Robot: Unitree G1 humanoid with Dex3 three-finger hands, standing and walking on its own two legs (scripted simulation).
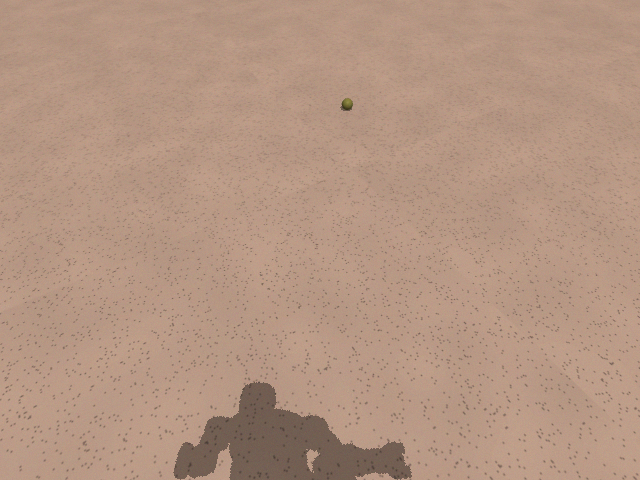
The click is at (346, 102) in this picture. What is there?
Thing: free ball
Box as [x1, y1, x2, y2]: [342, 98, 352, 109]
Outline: 346,98 342,101 342,106 345,109 348,109 351,107 352,102 350,99
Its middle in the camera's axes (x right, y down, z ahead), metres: +0.16 -0.80 +2.29
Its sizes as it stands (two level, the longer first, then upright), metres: 0.066 0.066 0.066
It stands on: the floor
